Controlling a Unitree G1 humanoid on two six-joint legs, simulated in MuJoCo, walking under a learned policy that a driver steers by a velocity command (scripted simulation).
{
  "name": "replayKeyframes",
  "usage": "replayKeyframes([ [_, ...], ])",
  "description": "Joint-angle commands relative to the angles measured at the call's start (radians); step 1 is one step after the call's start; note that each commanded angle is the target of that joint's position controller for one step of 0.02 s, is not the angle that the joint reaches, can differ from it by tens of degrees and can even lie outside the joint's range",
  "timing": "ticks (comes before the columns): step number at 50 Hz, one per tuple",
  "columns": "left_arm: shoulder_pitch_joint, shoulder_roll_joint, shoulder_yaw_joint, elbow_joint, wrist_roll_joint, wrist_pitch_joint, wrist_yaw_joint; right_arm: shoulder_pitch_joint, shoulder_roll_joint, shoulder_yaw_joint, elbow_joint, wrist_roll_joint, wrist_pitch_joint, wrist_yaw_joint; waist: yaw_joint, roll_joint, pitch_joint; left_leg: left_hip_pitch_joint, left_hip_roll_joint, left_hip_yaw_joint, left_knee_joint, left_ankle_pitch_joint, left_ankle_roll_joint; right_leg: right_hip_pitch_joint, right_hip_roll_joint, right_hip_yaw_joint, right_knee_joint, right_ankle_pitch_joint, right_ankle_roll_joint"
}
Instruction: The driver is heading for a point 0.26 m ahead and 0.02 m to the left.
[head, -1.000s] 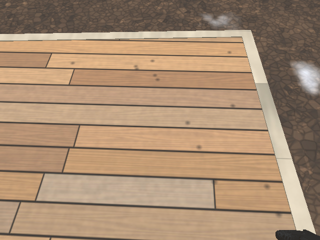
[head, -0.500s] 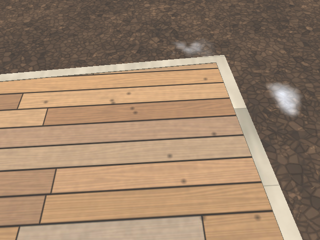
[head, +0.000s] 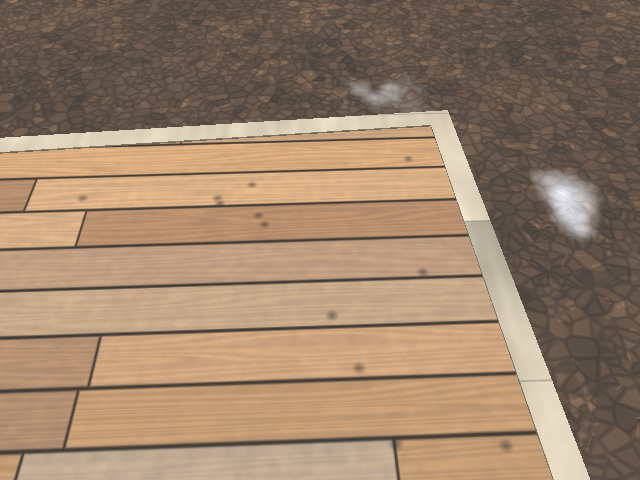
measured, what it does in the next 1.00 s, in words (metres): stands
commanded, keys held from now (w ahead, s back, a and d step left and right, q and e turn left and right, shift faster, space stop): no key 1.00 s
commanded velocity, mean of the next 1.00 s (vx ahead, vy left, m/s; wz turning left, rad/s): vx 0.00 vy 0.00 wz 0.00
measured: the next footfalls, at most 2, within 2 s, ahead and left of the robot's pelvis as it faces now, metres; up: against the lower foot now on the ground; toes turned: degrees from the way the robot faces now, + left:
right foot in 1.54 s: +0.14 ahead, -0.10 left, +0.00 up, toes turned -1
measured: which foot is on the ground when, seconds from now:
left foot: down 0.00-1.00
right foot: down 0.00-1.00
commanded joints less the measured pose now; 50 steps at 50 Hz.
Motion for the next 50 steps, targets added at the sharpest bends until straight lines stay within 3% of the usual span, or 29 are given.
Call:
replayKeyframes([
  [1,0.048,0.100,0.017,-0.011,0.001,-0.006,0.004,0.006,-0.104,-0.017,-0.015,0.000,-0.006,-0.004,-0.002,-0.012,-0.023,0.102,0.022,-0.018,-0.052,0.219,0.035,-0.095,-0.026,0.018,-0.104,0.213,-0.014],
  [22,0.115,0.066,0.003,0.051,0.000,-0.007,0.009,0.051,-0.079,-0.003,0.057,0.000,-0.007,-0.008,-0.005,-0.005,0.014,0.074,0.015,-0.013,-0.081,0.123,0.028,-0.121,-0.015,0.009,-0.136,0.107,-0.015],
  [50,0.188,0.037,-0.003,0.067,-0.004,-0.008,0.010,0.119,-0.055,0.010,0.066,0.003,-0.011,-0.011,-0.003,-0.005,0.021,0.064,0.013,-0.012,-0.074,0.144,0.030,-0.126,-0.011,0.003,-0.130,0.130,-0.015],
])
